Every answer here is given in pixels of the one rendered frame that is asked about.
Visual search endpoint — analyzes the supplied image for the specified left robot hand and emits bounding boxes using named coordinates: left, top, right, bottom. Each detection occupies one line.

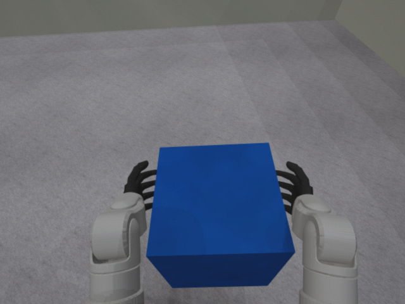
left=124, top=160, right=157, bottom=210

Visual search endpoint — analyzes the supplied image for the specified right robot hand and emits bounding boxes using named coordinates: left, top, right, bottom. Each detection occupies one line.
left=276, top=161, right=313, bottom=215

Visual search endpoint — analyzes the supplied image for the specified robot right forearm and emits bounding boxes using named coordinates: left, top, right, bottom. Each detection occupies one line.
left=292, top=194, right=360, bottom=304

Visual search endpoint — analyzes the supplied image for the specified robot left forearm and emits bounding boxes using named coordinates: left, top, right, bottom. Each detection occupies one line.
left=84, top=192, right=147, bottom=304

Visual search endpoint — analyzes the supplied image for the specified carton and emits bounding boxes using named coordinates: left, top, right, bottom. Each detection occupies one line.
left=146, top=142, right=295, bottom=288

